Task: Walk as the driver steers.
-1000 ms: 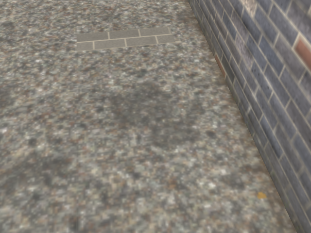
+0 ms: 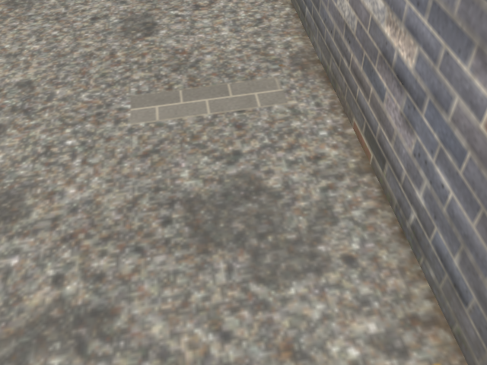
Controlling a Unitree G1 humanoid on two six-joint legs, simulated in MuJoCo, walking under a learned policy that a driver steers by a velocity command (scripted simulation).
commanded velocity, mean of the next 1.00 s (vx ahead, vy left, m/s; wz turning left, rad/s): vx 0.48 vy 0.00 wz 0.00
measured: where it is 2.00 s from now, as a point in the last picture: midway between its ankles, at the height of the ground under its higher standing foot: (226, 217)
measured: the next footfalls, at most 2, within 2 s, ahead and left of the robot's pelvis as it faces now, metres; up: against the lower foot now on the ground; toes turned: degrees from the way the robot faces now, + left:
left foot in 0.38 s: +0.38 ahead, +0.15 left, +0.00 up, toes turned +2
right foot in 0.90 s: +0.63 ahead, -0.08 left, +0.00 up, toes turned -3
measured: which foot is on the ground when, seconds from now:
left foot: up 0.00-0.36, down 0.38-0.92, up 0.94-1.00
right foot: down 0.00-0.38, up 0.40-0.88, down 0.90-1.00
